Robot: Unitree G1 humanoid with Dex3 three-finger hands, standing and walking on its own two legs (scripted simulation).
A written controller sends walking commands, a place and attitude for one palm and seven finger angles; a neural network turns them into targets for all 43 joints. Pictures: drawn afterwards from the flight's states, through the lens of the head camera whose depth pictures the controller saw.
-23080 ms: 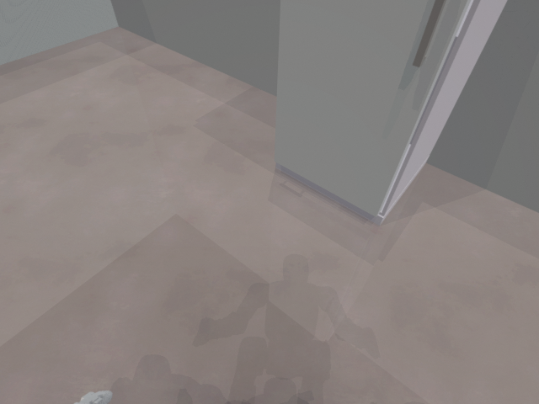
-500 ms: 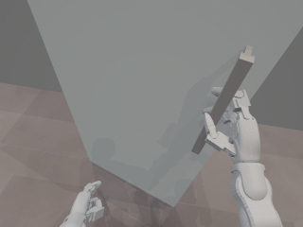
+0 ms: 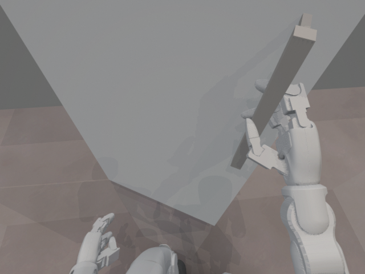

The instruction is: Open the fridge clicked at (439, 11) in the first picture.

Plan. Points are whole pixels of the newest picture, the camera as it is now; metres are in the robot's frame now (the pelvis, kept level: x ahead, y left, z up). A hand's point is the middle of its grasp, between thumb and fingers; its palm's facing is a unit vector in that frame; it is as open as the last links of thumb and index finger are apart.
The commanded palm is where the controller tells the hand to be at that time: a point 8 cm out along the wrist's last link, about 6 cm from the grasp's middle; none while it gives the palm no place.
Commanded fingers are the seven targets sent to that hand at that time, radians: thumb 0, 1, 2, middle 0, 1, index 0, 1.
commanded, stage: walk backward, drawing the door open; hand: right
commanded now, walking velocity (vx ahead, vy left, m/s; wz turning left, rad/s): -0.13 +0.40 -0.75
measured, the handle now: (261, 112) +0.35 -0.07 +0.20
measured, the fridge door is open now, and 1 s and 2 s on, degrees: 30 51 71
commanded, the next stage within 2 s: stop walking and hold the door back in 1.48 s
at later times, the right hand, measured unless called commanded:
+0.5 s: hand (213, 191) +0.22 +0.00 +0.19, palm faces +0.34 +0.91 -0.23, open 7.9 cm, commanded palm +0.17 -0.03 +0.18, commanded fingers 0.00 -0.90 -0.90 0.45 1.40 0.45 1.40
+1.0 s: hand (151, 231) +0.16 +0.07 +0.19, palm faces +0.84 +0.48 -0.25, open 7.1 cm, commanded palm +0.09 +0.07 +0.20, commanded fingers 0.00 -0.90 -0.90 0.45 1.40 0.45 1.40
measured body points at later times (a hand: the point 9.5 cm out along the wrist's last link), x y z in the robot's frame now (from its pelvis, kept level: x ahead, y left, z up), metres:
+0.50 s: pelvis -0.01 +0.22 +0.01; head +0.06 +0.18 +0.45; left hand +0.26 +0.32 -0.09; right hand +0.19 -0.05 +0.20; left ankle +0.07 +0.36 -0.69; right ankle -0.02 +0.00 -0.72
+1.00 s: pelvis +0.08 +0.40 -0.01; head +0.12 +0.38 +0.44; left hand +0.36 +0.40 -0.10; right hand +0.11 +0.05 +0.20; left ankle +0.22 +0.46 -0.73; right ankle -0.04 +0.21 -0.70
